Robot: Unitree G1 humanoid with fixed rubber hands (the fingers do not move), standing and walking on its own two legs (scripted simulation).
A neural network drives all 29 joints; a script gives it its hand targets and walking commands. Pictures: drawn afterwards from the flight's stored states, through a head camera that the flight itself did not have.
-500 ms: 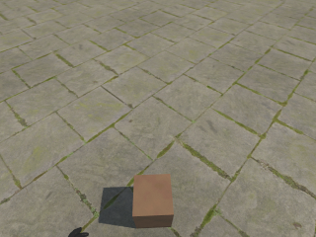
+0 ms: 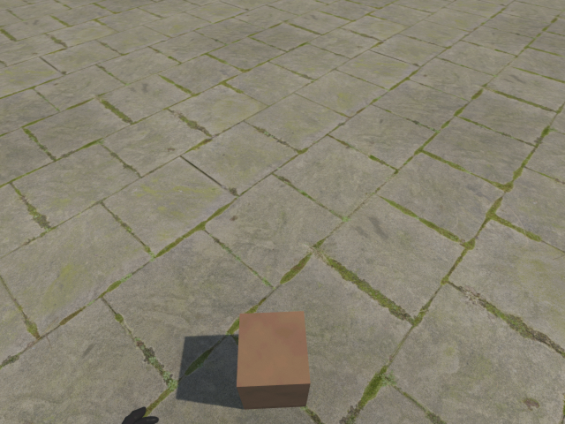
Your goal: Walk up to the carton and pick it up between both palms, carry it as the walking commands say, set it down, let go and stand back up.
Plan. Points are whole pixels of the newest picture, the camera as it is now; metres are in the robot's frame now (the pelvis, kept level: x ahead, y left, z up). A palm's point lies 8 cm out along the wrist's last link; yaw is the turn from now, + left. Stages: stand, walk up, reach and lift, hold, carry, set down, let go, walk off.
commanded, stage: reach and lift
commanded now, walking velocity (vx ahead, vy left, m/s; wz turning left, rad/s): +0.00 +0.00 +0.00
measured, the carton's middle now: (273, 361) +0.42 +0.04 -0.64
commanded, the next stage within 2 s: none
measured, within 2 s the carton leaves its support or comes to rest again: neither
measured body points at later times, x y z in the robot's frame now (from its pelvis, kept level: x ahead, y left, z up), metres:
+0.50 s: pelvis -0.03 +0.02 -0.03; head +0.05 +0.02 +0.41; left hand +0.18 +0.25 -0.14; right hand +0.18 -0.20 -0.14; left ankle -0.03 +0.14 -0.73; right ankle +0.03 -0.07 -0.73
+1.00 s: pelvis -0.07 +0.02 -0.07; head +0.16 +0.01 +0.31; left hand +0.32 +0.24 -0.18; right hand +0.33 -0.17 -0.19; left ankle -0.03 +0.14 -0.73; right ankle +0.03 -0.08 -0.73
